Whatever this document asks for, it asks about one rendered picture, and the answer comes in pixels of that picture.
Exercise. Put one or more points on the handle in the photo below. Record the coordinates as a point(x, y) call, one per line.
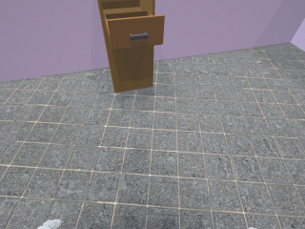
point(139, 36)

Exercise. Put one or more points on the drawer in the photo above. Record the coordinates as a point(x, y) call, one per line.
point(120, 24)

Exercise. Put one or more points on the cabinet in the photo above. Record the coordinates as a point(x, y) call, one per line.
point(131, 69)

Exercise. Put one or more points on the robot left hand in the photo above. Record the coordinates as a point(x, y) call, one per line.
point(51, 224)

